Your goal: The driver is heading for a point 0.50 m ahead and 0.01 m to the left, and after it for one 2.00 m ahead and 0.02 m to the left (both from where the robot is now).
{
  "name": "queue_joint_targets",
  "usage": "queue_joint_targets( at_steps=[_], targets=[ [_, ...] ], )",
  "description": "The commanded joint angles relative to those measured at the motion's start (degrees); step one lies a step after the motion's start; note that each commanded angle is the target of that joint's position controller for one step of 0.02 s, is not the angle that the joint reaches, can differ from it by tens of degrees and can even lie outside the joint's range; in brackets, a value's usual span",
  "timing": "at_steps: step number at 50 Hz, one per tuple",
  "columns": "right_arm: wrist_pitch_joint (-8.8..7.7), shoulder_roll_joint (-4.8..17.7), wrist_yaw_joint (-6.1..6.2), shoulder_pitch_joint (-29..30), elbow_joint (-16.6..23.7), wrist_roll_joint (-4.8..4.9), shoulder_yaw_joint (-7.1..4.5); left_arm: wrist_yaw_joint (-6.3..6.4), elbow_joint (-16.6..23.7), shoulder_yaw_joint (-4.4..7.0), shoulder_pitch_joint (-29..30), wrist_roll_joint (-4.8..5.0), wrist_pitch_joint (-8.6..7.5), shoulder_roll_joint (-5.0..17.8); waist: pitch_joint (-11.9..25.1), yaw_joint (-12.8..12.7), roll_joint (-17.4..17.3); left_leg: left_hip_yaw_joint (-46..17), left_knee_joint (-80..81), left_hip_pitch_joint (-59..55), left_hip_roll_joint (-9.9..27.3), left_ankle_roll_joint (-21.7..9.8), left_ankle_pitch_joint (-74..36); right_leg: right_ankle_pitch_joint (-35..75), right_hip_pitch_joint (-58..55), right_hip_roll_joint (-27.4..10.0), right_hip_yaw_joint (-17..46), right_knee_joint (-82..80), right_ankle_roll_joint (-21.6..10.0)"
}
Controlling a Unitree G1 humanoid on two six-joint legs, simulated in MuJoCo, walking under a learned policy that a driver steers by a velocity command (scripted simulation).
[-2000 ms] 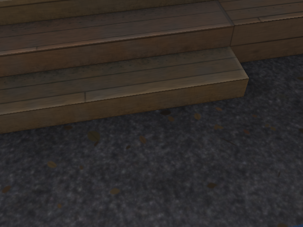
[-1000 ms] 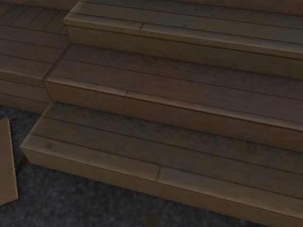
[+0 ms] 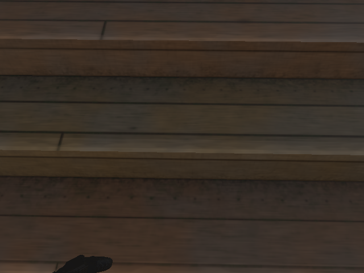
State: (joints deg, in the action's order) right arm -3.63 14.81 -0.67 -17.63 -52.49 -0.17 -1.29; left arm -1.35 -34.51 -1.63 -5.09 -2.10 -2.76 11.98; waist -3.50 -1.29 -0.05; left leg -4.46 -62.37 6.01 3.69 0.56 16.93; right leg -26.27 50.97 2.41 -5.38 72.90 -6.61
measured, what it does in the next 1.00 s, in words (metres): climbs: left foot 0.15 m higher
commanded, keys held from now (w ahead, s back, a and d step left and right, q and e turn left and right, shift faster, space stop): w+e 0.18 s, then w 0.22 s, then w+q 0.02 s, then q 0.58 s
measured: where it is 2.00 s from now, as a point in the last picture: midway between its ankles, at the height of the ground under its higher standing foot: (232, 202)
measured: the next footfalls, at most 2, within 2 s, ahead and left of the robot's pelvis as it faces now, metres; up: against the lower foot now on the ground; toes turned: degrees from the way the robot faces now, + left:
left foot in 0.46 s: +0.50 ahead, +0.01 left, +0.15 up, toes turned -8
right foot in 1.16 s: +0.72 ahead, -0.29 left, +0.30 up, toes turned +8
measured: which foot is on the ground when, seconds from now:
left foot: up 0.00-0.44, down 0.46-1.00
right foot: down 0.00-0.48, up 0.50-1.00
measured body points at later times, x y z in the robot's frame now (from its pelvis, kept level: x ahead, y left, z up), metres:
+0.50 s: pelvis +0.32 -0.02 +0.17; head +0.33 -0.05 +0.62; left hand +0.32 +0.21 +0.03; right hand +0.51 -0.23 +0.10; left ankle +0.46 +0.02 -0.47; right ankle +0.14 -0.06 -0.55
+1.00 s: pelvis +0.49 -0.09 +0.28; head +0.51 -0.07 +0.73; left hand +0.71 +0.09 +0.19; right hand +0.54 -0.34 +0.16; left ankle +0.46 +0.02 -0.46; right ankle +0.53 -0.24 -0.22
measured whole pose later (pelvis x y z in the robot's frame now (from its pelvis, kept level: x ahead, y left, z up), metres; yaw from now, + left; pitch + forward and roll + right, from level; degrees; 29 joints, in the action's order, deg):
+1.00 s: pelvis +0.49 -0.09 +0.28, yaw +4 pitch +4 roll -1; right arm 2.9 9.0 6.1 -22.0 -41.1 -0.7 -0.7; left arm 1.2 -35.5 -3.3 -3.4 0.6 -2.1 9.1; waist 2.5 4.4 2.4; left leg -11.0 -29.2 14.8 -5.3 -2.5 17.2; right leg -24.9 57.8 -0.8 3.0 106.1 8.7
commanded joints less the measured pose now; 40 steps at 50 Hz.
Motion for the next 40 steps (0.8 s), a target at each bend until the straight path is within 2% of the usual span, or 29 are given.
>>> queue_joint_targets(
  at_steps=[1, 2, 3, 4, 5, 6, 8, 9, 11, 13, 15, 16, 17, 19, 21, 22, 23, 24, 25, 26, 27, 28, 29, 31, 33, 34, 37, 38, 40],
  targets=[
    [-2.86, 3.2, -2.17, 5.0, 9.7, 0.78, -1.03, -0.25, -4.8, 5.04, -18.7, 2.12, -0.74, 11.4, 16.3, -4.0, 1.3, -3.8, -31.4, 33.7, -5.1, -3.1, 0.3, -2.6, -44.6, -12.4, 51.6, -49.2, -7.0],
    [-2.57, 0.6, -1.34, 9.8, 12.2, 0.37, -0.08, -0.34, -5.5, 4.12, -14.4, 1.90, -1.50, 8.1, 7.4, -1.0, -2.9, -4.0, -31.0, 36.3, -2.8, -4.5, -2.0, -6.1, -32.9, -10.9, 45.7, -48.0, -5.5],
    [-1.74, -0.5, -1.00, 10.5, 13.5, 0.35, 0.27, -0.43, -7.3, 3.23, -14.1, 0.78, -1.74, 4.3, 5.3, 1.2, -0.1, -3.6, -40.1, 34.6, -2.7, -5.7, -0.1, -5.7, -26.4, -8.5, 42.3, -48.3, -5.3],
    [-1.81, -1.2, -1.14, 9.9, 15.7, -0.69, 1.02, -0.48, -9.1, 2.78, -14.1, 0.48, -1.67, 3.1, 5.4, 2.8, 3.1, -2.9, -48.5, 38.2, -3.0, -7.0, -1.6, -2.6, -26.1, -7.2, 39.6, -51.4, -4.6],
    [-2.05, -2.0, -1.72, 8.2, 16.7, -0.87, 1.63, -0.29, -10.3, 2.69, -15.9, 1.51, -1.40, 2.6, 5.4, 3.3, 4.7, -1.6, -54.6, 44.8, -2.8, -7.6, -1.9, 7.8, -30.6, -7.4, 35.6, -52.2, -4.6],
    [-2.06, -5.4, -1.90, 7.9, 17.4, -1.01, 3.21, -0.63, -12.4, 2.23, -16.4, 2.22, -0.65, 1.6, 4.8, 5.0, 3.0, -0.7, -58.0, 51.8, -2.4, -8.0, -5.1, 11.3, -30.7, -6.8, 30.3, -50.2, -3.8],
    [-1.84, -5.2, -2.26, 8.1, 18.2, -0.53, 4.32, -0.32, -11.7, 1.72, -14.2, 1.99, 0.02, 1.3, 1.8, 6.3, -0.8, 1.5, -53.2, 56.9, -0.1, -6.9, -7.3, 13.1, -25.5, -6.1, 24.9, -50.2, -3.0],
    [-1.86, -3.3, -2.30, 9.7, 18.7, -0.58, 3.99, -0.23, -10.4, 1.08, -12.7, 1.85, -0.03, 0.1, 1.3, 6.4, -2.3, 2.8, -47.2, 54.7, 0.7, -6.1, -10.3, 14.5, -21.6, -4.6, 22.2, -51.6, -2.3],
    [-1.43, -6.7, -1.57, 13.1, 20.6, -0.91, 5.42, 0.16, -13.5, 0.80, -17.7, 0.70, 0.21, 0.9, 1.6, 4.4, 2.0, 7.3, -55.8, 61.3, -1.0, -3.5, -10.4, 16.4, -23.0, -4.8, 22.3, -52.4, -2.8],
    [-1.74, -9.7, -1.47, 18.1, 23.0, 0.08, 7.03, 0.49, -16.6, 0.64, -22.1, 0.45, 0.95, 1.9, 0.0, 1.8, 5.3, 8.4, -62.8, 74.7, -1.0, -3.2, -6.3, 15.7, -31.1, -7.2, 24.8, -52.9, -2.1],
    [-2.75, -9.7, -1.46, 28.8, 27.8, -0.10, 8.28, 1.19, -18.7, 0.51, -27.7, 1.86, 2.23, 1.7, -0.7, -2.3, 4.0, 11.5, -46.1, 75.7, -0.8, -3.0, -8.8, 13.2, -32.5, -6.3, 24.8, -55.0, 0.0],
    [-3.08, -10.1, -1.19, 35.4, 30.3, -1.13, 9.14, 2.43, -18.4, 1.03, -29.9, 2.52, 2.59, 2.6, 0.0, -4.9, 2.8, 15.5, -36.3, 69.1, -1.1, -2.1, -8.5, 19.9, -29.3, -8.7, 27.1, -62.3, -1.8],
    [-3.16, -10.6, -0.81, 37.1, 31.5, -1.61, 9.20, 3.22, -19.8, 0.98, -31.8, 2.37, 2.74, 2.8, 2.2, -5.0, 3.4, 16.5, -31.6, 64.2, -1.4, -1.7, -9.3, 22.8, -31.1, -9.3, 27.4, -65.7, -2.7],
    [-2.97, -8.4, -0.79, 26.6, 27.8, -0.22, 7.68, 4.17, -20.0, 1.54, -25.9, 2.28, 1.89, 4.6, 9.5, 1.1, 10.7, 17.4, -19.5, 47.4, -2.3, -3.8, -7.3, 54.4, -39.6, -10.4, 19.2, -65.7, -3.3],
    [-3.40, -1.6, -0.38, 23.5, 25.5, 0.04, 4.29, 4.43, -20.4, 1.98, -27.3, 1.75, 1.33, 6.4, 17.4, 3.9, 11.3, 21.6, -10.1, 27.8, -10.3, -6.2, -2.5, 105.0, -45.6, -9.5, 14.0, -58.2, -2.7],
    [-2.87, 2.0, -0.55, 12.6, 22.6, 0.30, 2.83, 4.81, -20.1, 2.65, -23.3, 1.39, 0.91, 10.5, 17.5, 9.7, 17.7, 15.3, -0.3, 26.7, -8.8, -7.3, 3.5, 121.9, -55.6, -14.2, 16.2, -49.4, -3.8],
    [-2.64, 5.6, -0.94, 3.1, 19.1, 0.23, 1.62, 4.57, -18.6, 3.17, -17.6, 1.33, 0.37, 11.7, 19.8, 13.1, 17.5, 9.3, 10.5, 21.6, -6.9, -8.9, -0.3, 127.3, -61.4, -14.3, 14.8, -39.6, -3.1],
    [-2.10, 8.3, -1.72, -8.1, 13.5, -2.35, 0.76, 3.94, -17.0, 2.79, -16.8, -0.77, -0.56, 10.4, 26.3, 14.5, 8.5, -2.9, 15.6, 4.1, -1.7, -12.1, -5.8, 112.3, -53.0, -12.2, 15.8, -27.2, -4.4],
    [-0.83, 10.2, -0.86, -12.9, 8.4, -5.16, -0.35, 1.91, -16.6, 2.37, -19.1, -0.19, -0.88, 1.8, 28.7, 10.5, -22.2, -35.2, 37.0, -13.5, 11.4, -24.8, -27.4, 46.5, -28.3, 4.0, 15.4, 0.4, 2.3],
    [1.20, 4.0, 1.49, -10.7, 7.2, -5.23, 0.52, -1.21, -17.3, 2.33, -20.0, -1.85, -2.45, 3.0, 27.5, 9.2, -21.0, -53.0, 44.7, -11.4, 14.8, -26.7, -25.6, 15.0, -18.7, 8.8, 19.6, 25.4, 5.5],
    [1.57, -2.3, 2.14, -4.9, 6.0, -2.71, 1.74, -3.16, -13.7, 2.83, -13.7, 0.54, -2.83, 2.6, 14.7, 5.6, -9.9, -45.3, 42.9, -0.4, 13.3, -22.5, -13.2, 10.9, -10.0, 6.6, 21.1, 36.2, 4.8],
    [1.28, -5.5, 1.80, -1.0, 5.0, -1.54, 2.65, -3.78, -8.9, 1.60, -6.1, 0.43, -2.80, 1.1, 6.3, 2.8, 1.5, -34.1, 40.8, 9.8, 10.2, -18.9, -6.7, 10.2, -5.8, 4.3, 18.5, 38.4, 3.1],
    [0.85, -6.3, 1.24, 2.0, 4.2, -1.31, 2.70, -3.85, -7.1, 0.86, -4.7, 0.58, -2.53, -0.8, 1.8, -0.6, 7.0, -24.7, 39.6, 16.5, 7.4, -16.5, -5.0, 10.2, -2.6, 1.5, 14.7, 38.7, 1.9],
    [0.51, -7.7, 0.09, 3.7, 3.0, -1.92, 3.18, -2.75, -5.7, -0.72, -9.0, 1.73, -1.90, -3.4, 1.1, -4.2, 5.6, -14.4, 40.3, 19.9, 2.7, -13.4, -8.6, 10.6, 0.5, -0.7, 12.5, 44.7, 0.6],
    [0.98, -5.7, -0.61, 1.9, 2.4, -1.84, 2.75, -1.60, -3.9, -2.29, -9.9, 1.60, -2.36, -5.6, 1.6, -4.9, 2.9, -8.2, 40.1, 20.1, 0.9, -13.0, -15.2, 13.6, 6.9, -2.2, 9.5, 44.6, 1.0],
    [1.08, -4.9, -0.60, 1.6, 2.9, -1.90, 2.68, -0.93, -3.1, -2.36, -9.3, 1.54, -2.16, -4.7, 2.0, -4.8, 2.1, -6.3, 40.2, 22.0, 0.0, -12.8, -17.6, 14.9, 7.1, -2.9, 7.9, 41.6, 2.1],
    [1.37, -1.1, 1.21, 1.7, 6.1, -1.99, 1.70, 1.47, 0.4, -2.11, -2.9, -0.97, -1.54, -1.4, 7.3, -3.5, -2.4, -4.0, 39.1, 26.9, -3.2, -12.9, -29.2, 27.2, -1.7, -4.0, 1.6, 21.4, 7.2],
    [1.71, 0.4, 1.95, 0.1, 6.7, -2.60, 1.43, 2.38, -0.5, -1.91, -3.6, -0.74, -1.31, -1.8, 11.4, -2.6, -5.9, -6.4, 36.8, 21.5, -1.4, -14.4, -35.3, 28.5, -0.4, -3.4, 1.2, 26.1, 9.2],
    [2.69, 2.5, 3.62, -4.0, 8.2, -1.63, 0.23, 3.32, -0.5, -1.26, -3.2, 0.33, -0.80, -0.6, 14.6, 0.3, -6.6, -12.9, 35.6, 9.1, 1.8, -16.5, -33.3, 24.4, 6.1, -4.3, 4.3, 25.8, 12.4]
  ],
)
Velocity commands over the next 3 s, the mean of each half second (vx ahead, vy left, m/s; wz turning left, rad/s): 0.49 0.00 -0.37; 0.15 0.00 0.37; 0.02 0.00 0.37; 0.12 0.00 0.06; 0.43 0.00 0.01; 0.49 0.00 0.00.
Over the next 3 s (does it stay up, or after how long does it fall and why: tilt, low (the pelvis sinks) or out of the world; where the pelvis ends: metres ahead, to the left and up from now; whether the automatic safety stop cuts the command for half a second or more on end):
stays up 1.04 0.08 0.56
